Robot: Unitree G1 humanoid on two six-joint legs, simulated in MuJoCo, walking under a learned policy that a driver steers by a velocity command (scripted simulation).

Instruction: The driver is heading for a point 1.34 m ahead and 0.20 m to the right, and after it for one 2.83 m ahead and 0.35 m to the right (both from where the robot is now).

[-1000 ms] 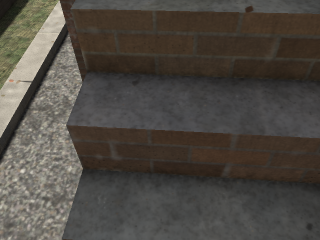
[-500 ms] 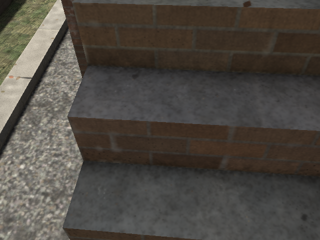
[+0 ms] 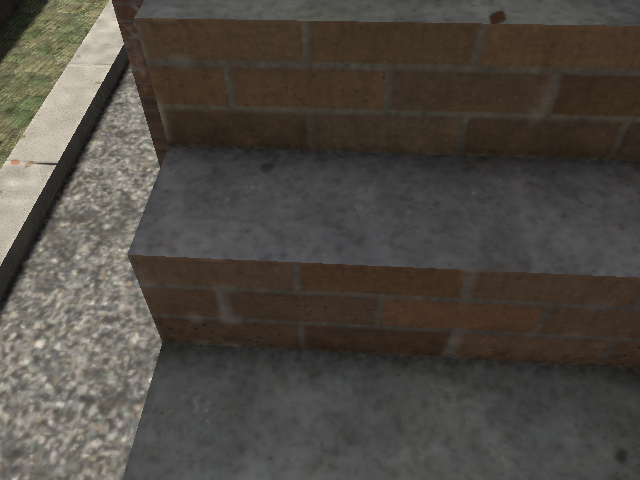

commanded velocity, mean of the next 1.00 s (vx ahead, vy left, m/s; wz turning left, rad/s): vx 0.49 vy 0.00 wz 0.00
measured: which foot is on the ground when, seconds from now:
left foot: down 0.00-1.00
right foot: down 0.00-1.00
